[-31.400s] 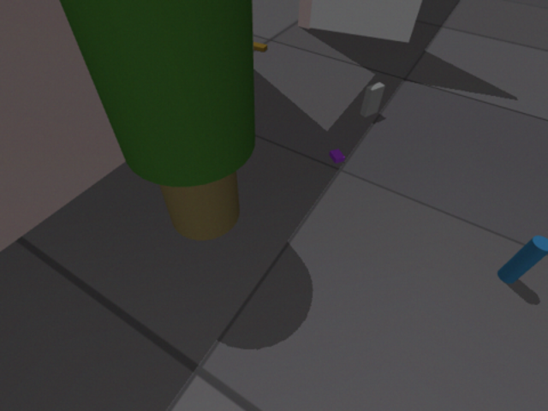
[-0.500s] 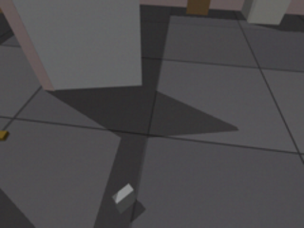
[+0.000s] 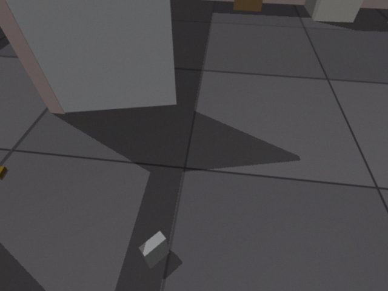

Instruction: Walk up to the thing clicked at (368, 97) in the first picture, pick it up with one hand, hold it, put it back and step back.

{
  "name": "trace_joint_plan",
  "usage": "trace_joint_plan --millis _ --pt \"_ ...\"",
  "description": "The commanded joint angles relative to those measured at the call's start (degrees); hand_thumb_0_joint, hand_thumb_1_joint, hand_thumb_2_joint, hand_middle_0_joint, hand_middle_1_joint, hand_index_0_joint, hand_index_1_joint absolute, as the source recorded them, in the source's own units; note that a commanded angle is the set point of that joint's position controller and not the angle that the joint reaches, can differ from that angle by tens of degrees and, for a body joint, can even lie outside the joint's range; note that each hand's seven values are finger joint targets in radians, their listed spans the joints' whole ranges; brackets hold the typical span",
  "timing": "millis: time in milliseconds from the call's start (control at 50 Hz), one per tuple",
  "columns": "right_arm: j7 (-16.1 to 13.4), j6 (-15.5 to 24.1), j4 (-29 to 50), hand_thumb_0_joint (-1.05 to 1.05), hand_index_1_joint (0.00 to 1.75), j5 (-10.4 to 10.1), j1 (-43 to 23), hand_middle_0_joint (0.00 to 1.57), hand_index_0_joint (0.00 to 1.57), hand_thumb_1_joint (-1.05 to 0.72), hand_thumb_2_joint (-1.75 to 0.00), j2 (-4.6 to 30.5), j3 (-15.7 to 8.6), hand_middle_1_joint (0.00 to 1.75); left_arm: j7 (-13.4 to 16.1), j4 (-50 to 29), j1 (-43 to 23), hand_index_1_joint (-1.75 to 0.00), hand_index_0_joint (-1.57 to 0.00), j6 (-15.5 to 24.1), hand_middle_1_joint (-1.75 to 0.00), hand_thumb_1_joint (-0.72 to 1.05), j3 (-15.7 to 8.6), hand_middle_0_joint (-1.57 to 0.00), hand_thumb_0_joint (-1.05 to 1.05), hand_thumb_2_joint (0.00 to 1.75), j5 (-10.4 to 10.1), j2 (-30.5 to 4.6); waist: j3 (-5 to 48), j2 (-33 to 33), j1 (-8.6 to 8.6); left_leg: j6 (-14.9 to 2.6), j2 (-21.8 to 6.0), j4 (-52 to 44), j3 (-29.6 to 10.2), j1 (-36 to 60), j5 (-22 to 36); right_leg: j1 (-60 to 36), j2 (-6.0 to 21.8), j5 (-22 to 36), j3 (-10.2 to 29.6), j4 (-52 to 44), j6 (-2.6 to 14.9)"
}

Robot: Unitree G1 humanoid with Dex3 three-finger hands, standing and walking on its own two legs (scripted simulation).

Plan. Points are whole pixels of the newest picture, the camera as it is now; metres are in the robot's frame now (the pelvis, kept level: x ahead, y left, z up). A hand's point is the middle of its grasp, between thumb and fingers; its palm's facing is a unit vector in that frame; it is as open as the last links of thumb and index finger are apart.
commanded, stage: stand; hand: left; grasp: from the side
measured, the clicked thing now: (155, 250) +0.43 +0.17 -0.68
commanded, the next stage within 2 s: step back in 1.04 s
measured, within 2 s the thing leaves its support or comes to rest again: neither
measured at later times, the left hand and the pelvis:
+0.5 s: hand out of the picture +0.10 +0.24 -0.15, palm faces -0.04 -0.94 -0.34, open 7.4 cm; pelvis +0.02 -0.01 +0.00, yaw -1 degrees
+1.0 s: hand out of the picture +0.11 +0.24 -0.15, palm faces -0.05 -0.94 -0.34, open 7.4 cm; pelvis +0.02 -0.01 +0.00, yaw -1 degrees
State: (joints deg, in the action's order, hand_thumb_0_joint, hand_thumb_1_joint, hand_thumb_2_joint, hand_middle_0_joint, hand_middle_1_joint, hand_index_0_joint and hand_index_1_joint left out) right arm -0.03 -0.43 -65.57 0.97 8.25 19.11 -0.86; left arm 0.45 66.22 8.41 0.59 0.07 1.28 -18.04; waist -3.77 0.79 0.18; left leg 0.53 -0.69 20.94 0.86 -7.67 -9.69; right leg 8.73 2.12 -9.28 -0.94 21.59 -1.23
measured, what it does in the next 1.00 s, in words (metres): stands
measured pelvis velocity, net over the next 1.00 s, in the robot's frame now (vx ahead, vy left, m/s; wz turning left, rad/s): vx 0.02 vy -0.01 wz -0.02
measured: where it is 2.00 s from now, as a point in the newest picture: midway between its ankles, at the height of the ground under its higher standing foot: outside the picture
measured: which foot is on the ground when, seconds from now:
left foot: down 0.00-1.00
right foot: down 0.00-1.00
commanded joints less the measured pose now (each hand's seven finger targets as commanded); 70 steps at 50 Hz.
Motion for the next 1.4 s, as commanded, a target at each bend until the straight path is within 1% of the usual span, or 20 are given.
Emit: trace_joint_plan --millis 0,420,520,760,840,880,920,1000,1020,1100,1160,1200,1220,1260,1280,1300,1320,1340,1360,1380 --pt "-0.59 1.71 3.12 0.00 0.30 0.10 -2.21 0.20 0.20 -0.90 -0.90 10.55 -1.81 0.30 0.63 -2.99 -2.77 -0.30 -0.20 1.11 -0.30 0.90 -2.19 -0.20 0.00 0.90 -0.31 -12.43 2.56 -1.29 -0.21 -1.36 -5.41 -5.41 -5.49 -1.05 -1.27 -0.12 5.16 -2.71 5.81 -5.22 2.03" --pt "-0.87 2.05 2.61 0.00 0.30 0.03 -3.18 0.20 0.20 -0.90 -0.90 11.59 -1.81 0.30 0.52 -3.65 -5.34 -0.30 -0.20 1.10 -0.30 0.90 -2.59 -0.20 0.00 0.90 -0.56 -12.70 5.15 -0.84 0.13 -0.90 -6.78 -5.68 -4.25 2.75 5.87 -2.49 5.31 7.16 5.53 -4.71 2.00" --pt "-0.77 1.90 2.56 0.00 0.30 0.03 -3.33 0.20 0.20 -0.90 -0.90 11.43 -1.78 0.30 0.43 -3.52 -5.35 -0.30 -0.20 1.06 -0.30 0.90 -2.50 -0.20 0.00 0.90 -0.63 -12.72 3.90 -1.20 0.04 -0.66 -6.69 -6.62 -4.36 1.87 4.05 -1.69 5.07 4.39 5.42 -5.35 1.87" --pt "-0.64 1.91 2.58 0.00 0.30 -0.09 -3.80 0.20 0.20 -0.90 -0.90 11.66 -1.77 0.30 0.39 -3.77 -5.13 -0.30 -0.20 1.37 -0.30 0.90 -2.48 -0.20 0.00 0.90 -0.71 -13.13 5.37 -1.07 0.06 -0.82 -7.03 -5.70 -3.83 3.92 6.40 -2.43 5.34 8.44 5.93 -5.34 2.05" --pt "-0.63 1.78 2.63 0.00 0.30 -0.06 -3.94 0.20 0.20 -0.90 -0.90 11.61 -1.73 0.30 0.39 -3.89 -5.15 -0.30 -0.20 1.19 -0.30 0.90 -2.41 -0.20 0.00 0.90 -0.68 -13.15 3.88 -1.00 -0.05 -0.71 -6.92 -6.16 -3.99 2.33 4.00 -1.82 5.15 4.44 5.88 -6.17 1.96" --pt "-0.58 1.81 2.74 0.00 0.30 -0.07 -4.02 0.20 0.20 -0.90 -0.90 11.90 -1.88 0.30 0.37 -3.96 -4.91 -0.30 -0.20 1.22 -0.30 0.90 -2.31 -0.20 0.00 0.90 -0.58 -12.93 4.56 -0.78 0.06 -0.82 -7.10 -5.93 -4.00 2.99 4.23 -1.74 5.03 4.53 5.69 -6.10 1.93" --pt "-0.66 1.87 2.88 0.00 0.30 -0.07 -3.89 0.20 0.20 -0.90 -0.90 12.00 -1.90 0.30 0.44 -4.21 -5.23 -0.30 -0.20 1.35 -0.30 0.90 -2.45 -0.20 0.00 0.90 -0.56 -13.30 6.52 -0.54 0.33 -0.95 -7.33 -5.24 -3.76 4.13 7.02 -3.11 5.60 9.90 5.95 -5.26 2.20" --pt "-0.63 1.89 2.71 0.00 0.30 -0.07 -3.35 0.20 0.20 -0.90 -0.90 11.75 -1.74 0.30 0.40 -4.08 -5.05 -0.30 -0.20 1.30 -0.30 0.90 -2.41 -0.20 0.00 0.90 -0.78 -13.30 5.03 -1.03 0.16 -0.72 -7.20 -6.24 -3.75 3.42 6.01 -2.43 5.26 7.55 5.82 -5.28 2.19" --pt "-0.42 0.83 3.92 0.00 0.30 -0.29 -5.38 0.20 0.20 -0.90 -0.90 14.99 -2.86 0.30 0.50 -5.60 -5.04 -0.30 -0.20 0.58 -0.30 0.90 -5.21 -0.20 0.00 0.90 -1.80 -17.31 -1.80 -1.56 -0.39 -2.29 -6.00 -0.11 -4.57 -1.87 12.31 2.30 4.51 16.13 6.79 -1.34 2.64" --pt "-0.34 -0.07 6.82 0.00 0.30 -1.12 -2.75 0.20 0.20 -0.90 -0.90 13.98 -3.64 0.30 0.77 -9.03 -3.74 -0.30 -0.20 -0.19 -0.30 0.90 -5.99 -0.20 0.00 0.90 -1.69 -16.87 8.15 -2.96 0.48 -3.35 -4.83 7.78 -2.40 -0.36 13.67 -0.10 6.18 19.52 7.55 2.55 6.29" --pt "-0.18 -1.10 8.21 0.00 0.30 -1.01 -1.80 0.20 0.20 -0.90 -0.90 12.85 -3.86 0.30 0.71 -11.98 -6.33 -0.30 -0.20 -0.88 -0.30 0.90 -6.50 -0.20 0.00 0.90 -1.06 -18.54 7.78 -7.41 0.44 -2.42 0.25 17.21 -0.50 -2.34 2.31 4.52 11.56 18.03 13.21 0.19 11.12" --pt "0.11 -1.95 9.26 0.00 0.30 -0.70 0.35 0.20 0.20 -0.90 -0.90 12.61 -4.42 0.30 0.88 -14.42 -8.67 -0.30 -0.20 -1.26 -0.30 0.90 -6.79 -0.20 0.00 0.90 -0.14 -19.87 7.06 -11.99 0.96 -2.80 2.91 26.46 -0.87 -3.58 -15.98 9.26 16.23 16.22 16.34 -0.43 15.12" --pt "0.31 -2.27 9.69 0.00 0.30 -0.51 2.21 0.20 0.20 -0.90 -0.90 12.44 -4.61 0.30 0.87 -15.55 -9.96 -0.30 -0.20 -1.37 -0.30 0.90 -6.93 -0.20 0.00 0.90 0.36 -19.92 6.98 -13.16 1.63 -3.44 2.71 30.01 -2.57 -4.44 -20.04 10.71 17.13 15.44 16.20 0.34 16.06" --pt "0.49 -1.92 10.46 0.00 0.30 -0.98 4.18 0.20 0.20 -0.90 -0.90 13.04 -4.86 0.30 1.05 -17.21 -11.56 -0.30 -0.20 -1.56 -0.30 0.90 -6.40 -0.20 0.00 0.90 0.51 -18.65 7.18 -12.51 2.66 -3.85 1.32 24.90 -3.69 -4.55 -16.40 9.97 14.48 16.92 13.28 5.23 13.48" --pt "0.34 -1.42 10.27 0.00 0.30 -0.72 5.78 0.20 0.20 -0.90 -0.90 13.09 -4.92 0.30 1.08 -17.59 -11.94 -0.30 -0.20 -1.84 -0.30 0.90 -6.12 -0.20 0.00 0.90 0.31 -18.17 7.41 -11.13 3.33 -3.49 0.68 16.22 -2.70 -4.41 -8.94 8.40 11.88 15.45 11.02 9.18 10.79" --pt "0.08 -0.89 10.72 0.00 0.30 0.01 4.85 0.20 0.20 -0.90 -0.90 14.65 -5.17 0.30 0.93 -17.99 -10.82 -0.30 -0.20 -2.39 -0.30 0.90 -5.76 -0.20 0.00 0.90 -0.24 -16.53 6.16 -3.16 2.68 -3.85 -3.05 6.14 -6.22 -5.58 4.72 8.61 6.29 9.03 7.58 15.30 7.59" --pt "-0.13 -0.46 11.49 0.00 0.30 1.38 3.88 0.20 0.20 -0.90 -0.90 18.70 -6.26 0.30 1.04 -18.94 -9.44 -0.30 -0.20 -2.91 -0.30 0.90 -5.27 -0.20 0.00 0.90 -0.94 -13.56 5.11 8.71 1.77 -5.54 -11.76 0.28 -18.55 -3.08 18.71 14.83 -2.89 -3.93 5.03 25.75 4.13" --pt "-0.28 0.08 12.54 0.00 0.30 1.63 2.65 0.20 0.20 -0.90 -0.90 20.68 -6.57 0.30 1.47 -18.74 -7.65 -0.30 -0.20 -3.34 -0.30 0.90 -5.31 -0.20 0.00 0.90 -0.74 -12.86 4.79 8.78 0.36 -8.54 -16.14 0.49 -22.85 -0.06 30.44 19.88 -8.12 -24.10 7.63 32.38 3.21" --pt "-0.46 0.13 13.89 0.00 0.30 1.30 2.10 0.20 0.20 -0.90 -0.90 22.54 -7.05 0.30 2.04 -18.52 -6.27 -0.30 -0.20 -3.45 -0.30 0.90 -5.51 -0.20 0.00 0.90 -0.38 -13.41 6.80 10.59 1.62 -11.14 -19.46 0.61 -26.00 -1.47 32.02 19.50 -8.90 -28.24 12.10 38.16 2.80" --pt "-0.83 0.09 14.74 0.00 0.30 1.15 0.46 0.20 0.20 -0.90 -0.90 21.73 -7.09 0.30 2.32 -17.90 -7.18 -0.30 -0.20 -3.58 -0.30 0.90 -5.85 -0.20 0.00 0.90 -0.08 -14.36 6.34 9.15 1.88 -12.44 -19.95 -0.51 -26.40 -3.46 27.50 18.71 -8.87 -26.56 13.96 43.43 3.15"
